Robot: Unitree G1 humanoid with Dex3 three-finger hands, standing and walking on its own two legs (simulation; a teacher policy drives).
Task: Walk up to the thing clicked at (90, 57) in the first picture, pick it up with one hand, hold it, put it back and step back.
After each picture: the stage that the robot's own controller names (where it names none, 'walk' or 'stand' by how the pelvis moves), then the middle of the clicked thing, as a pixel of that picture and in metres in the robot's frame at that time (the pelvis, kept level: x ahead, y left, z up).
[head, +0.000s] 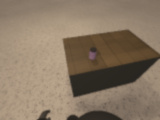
stand; (92, 53) +0.67 -0.01 -0.09
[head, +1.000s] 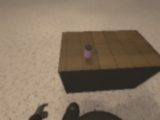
walk; (88, 51) +0.63 +0.06 -0.06
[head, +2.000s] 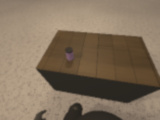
stand; (69, 53) +0.55 +0.24 -0.06
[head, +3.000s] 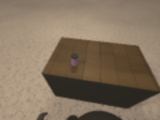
stand; (74, 59) +0.57 +0.16 -0.09
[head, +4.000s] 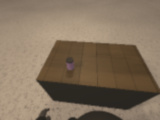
stand; (70, 63) +0.52 +0.20 -0.09
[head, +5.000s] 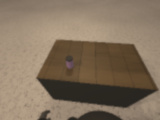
stand; (69, 62) +0.54 +0.21 -0.09
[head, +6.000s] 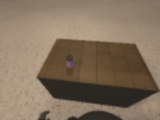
stand; (70, 61) +0.54 +0.20 -0.09
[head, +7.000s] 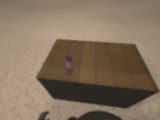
stand; (69, 62) +0.53 +0.21 -0.09
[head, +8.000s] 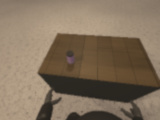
rise first; (70, 57) +0.55 +0.21 -0.09
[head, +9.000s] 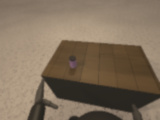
go down; (72, 61) +0.55 +0.21 -0.09
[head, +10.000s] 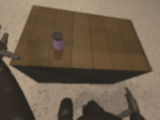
go down; (58, 41) +0.56 +0.20 -0.01
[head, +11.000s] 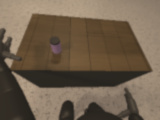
approach; (55, 45) +0.55 +0.21 -0.01
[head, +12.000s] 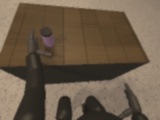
close in; (47, 37) +0.57 +0.22 +0.03
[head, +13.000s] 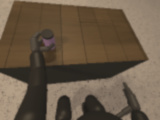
close; (49, 40) +0.55 +0.19 +0.03
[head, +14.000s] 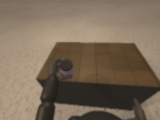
lift; (67, 69) +0.30 +0.14 +0.15
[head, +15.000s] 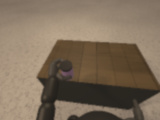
hold; (67, 70) +0.30 +0.15 +0.12
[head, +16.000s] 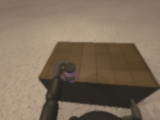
hold; (70, 72) +0.31 +0.13 +0.10
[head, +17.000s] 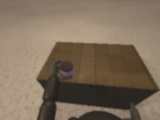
hold; (67, 71) +0.31 +0.15 +0.11
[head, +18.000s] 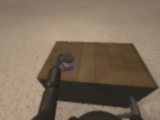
crouch; (69, 63) +0.36 +0.14 +0.12
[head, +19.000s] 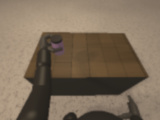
crouch; (58, 45) +0.48 +0.18 +0.14
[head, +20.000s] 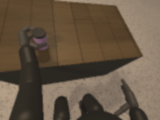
lower; (40, 39) +0.54 +0.21 +0.03
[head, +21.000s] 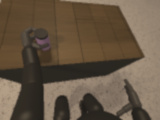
lower; (43, 40) +0.54 +0.20 +0.03
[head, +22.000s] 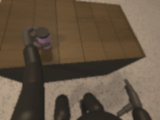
lower; (44, 38) +0.54 +0.20 +0.04
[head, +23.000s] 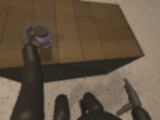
lower; (43, 37) +0.54 +0.20 +0.04
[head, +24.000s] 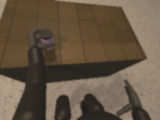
open; (47, 40) +0.54 +0.19 +0.03
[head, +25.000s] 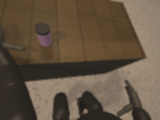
rise; (44, 35) +0.53 +0.20 +0.04
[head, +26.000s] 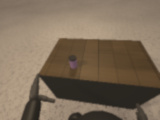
sink last; (73, 61) +0.52 +0.19 -0.04
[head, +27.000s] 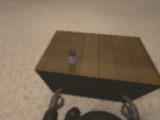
stand; (72, 56) +0.53 +0.17 -0.03
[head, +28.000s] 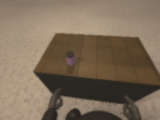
stand; (70, 58) +0.52 +0.19 -0.03
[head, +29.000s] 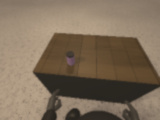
stand; (70, 58) +0.52 +0.18 -0.03
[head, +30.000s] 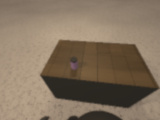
stand; (74, 63) +0.54 +0.17 -0.09
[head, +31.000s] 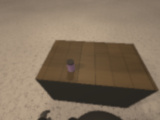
stand; (70, 65) +0.50 +0.19 -0.09
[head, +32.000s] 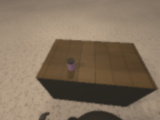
stand; (71, 64) +0.51 +0.19 -0.09
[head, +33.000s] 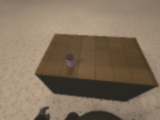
walk; (70, 60) +0.51 +0.19 -0.09
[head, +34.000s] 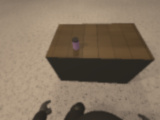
walk; (75, 43) +0.71 +0.19 -0.08
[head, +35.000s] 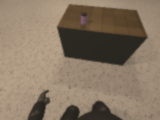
walk; (83, 18) +1.06 +0.13 -0.06
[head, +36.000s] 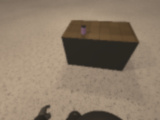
stand; (83, 29) +1.15 +0.16 -0.07
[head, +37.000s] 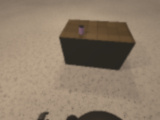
stand; (81, 29) +1.15 +0.16 -0.09
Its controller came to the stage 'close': yes
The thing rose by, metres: 0.22
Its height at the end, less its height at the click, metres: +0.00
